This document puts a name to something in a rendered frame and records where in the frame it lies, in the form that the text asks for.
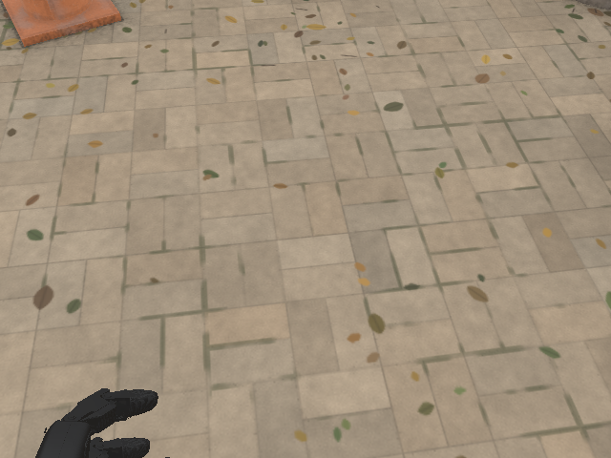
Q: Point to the left robot hand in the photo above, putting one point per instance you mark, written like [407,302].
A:
[71,437]

